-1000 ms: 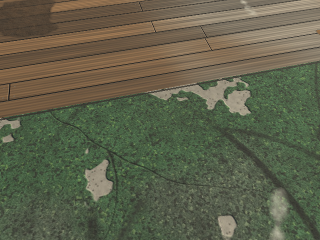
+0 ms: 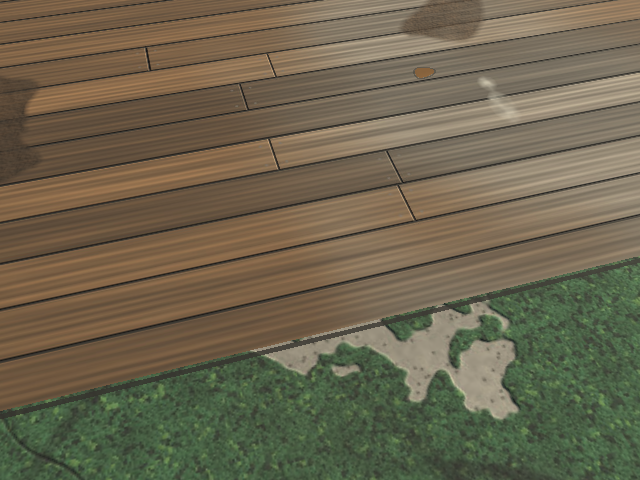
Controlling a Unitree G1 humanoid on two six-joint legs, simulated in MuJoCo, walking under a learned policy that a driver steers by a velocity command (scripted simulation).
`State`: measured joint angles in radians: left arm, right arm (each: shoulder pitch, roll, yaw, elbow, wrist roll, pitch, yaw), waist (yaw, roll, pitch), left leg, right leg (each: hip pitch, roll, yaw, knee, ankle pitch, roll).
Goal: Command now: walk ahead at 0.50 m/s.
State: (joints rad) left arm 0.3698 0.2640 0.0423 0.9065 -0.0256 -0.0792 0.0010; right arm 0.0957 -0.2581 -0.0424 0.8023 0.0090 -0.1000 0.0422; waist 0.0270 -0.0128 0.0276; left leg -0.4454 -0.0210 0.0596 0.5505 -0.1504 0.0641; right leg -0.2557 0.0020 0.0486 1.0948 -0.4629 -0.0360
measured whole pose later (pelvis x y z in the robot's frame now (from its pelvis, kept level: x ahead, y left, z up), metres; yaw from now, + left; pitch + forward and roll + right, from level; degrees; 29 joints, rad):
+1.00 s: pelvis +0.19 +0.02 +0.02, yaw +26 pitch +3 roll -3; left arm 0.08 0.31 0.10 0.83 0.01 0.02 0.05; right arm 0.25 -0.28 -0.07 0.72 0.00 0.02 -0.03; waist -0.01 -0.03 0.03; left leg -0.29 -0.02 -0.05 0.46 -0.21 0.06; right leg -0.59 0.00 0.03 1.09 -0.34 0.05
